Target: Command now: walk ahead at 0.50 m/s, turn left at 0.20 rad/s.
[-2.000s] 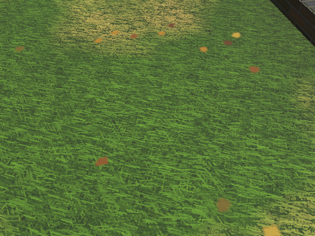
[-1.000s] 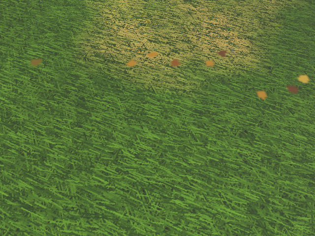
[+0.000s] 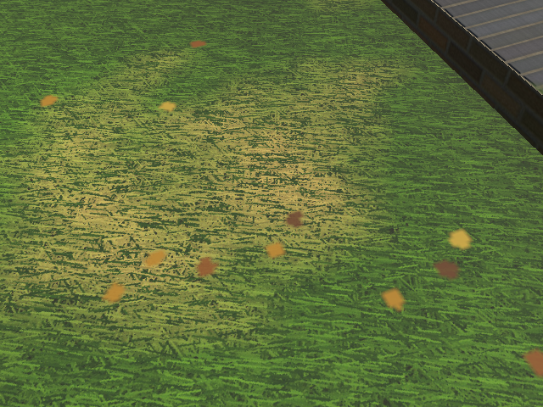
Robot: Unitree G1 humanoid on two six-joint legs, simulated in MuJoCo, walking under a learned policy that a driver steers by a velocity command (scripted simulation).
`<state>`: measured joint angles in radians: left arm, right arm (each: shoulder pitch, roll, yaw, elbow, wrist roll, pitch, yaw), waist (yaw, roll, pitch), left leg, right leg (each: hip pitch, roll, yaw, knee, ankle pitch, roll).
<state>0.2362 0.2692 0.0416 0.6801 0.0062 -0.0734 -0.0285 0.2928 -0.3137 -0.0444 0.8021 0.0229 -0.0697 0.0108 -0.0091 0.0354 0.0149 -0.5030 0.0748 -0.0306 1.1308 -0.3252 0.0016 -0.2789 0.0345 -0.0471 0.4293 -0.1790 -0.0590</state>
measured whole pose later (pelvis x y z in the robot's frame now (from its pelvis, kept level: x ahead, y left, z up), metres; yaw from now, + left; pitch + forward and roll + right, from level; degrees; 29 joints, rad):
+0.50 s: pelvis +0.27 +0.08 -0.01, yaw +16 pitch +2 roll +0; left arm 0.25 0.29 0.04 0.75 -0.01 -0.10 0.00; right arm 0.21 -0.30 -0.07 0.68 0.02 -0.05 0.03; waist 0.00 0.00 0.05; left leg -0.38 -0.09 0.00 0.52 -0.17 0.09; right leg -0.39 -0.04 0.03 1.19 -0.40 0.00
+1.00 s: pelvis +0.56 +0.11 +0.00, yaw +28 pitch +1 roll +0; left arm 0.21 0.26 0.05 0.73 0.01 -0.10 -0.03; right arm 0.29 -0.29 -0.06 0.73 0.01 -0.03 -0.01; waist 0.00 0.04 0.03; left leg -0.44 -0.03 -0.09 1.16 -0.43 0.00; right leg -0.32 0.04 -0.01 0.46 -0.17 -0.04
